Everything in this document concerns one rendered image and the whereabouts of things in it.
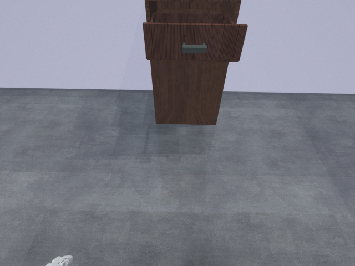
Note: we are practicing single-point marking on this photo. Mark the cabinet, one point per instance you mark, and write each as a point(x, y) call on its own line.
point(189, 92)

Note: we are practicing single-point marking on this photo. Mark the drawer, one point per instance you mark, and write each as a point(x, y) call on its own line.
point(165, 33)

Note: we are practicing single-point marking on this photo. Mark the handle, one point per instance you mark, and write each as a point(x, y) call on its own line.
point(194, 48)

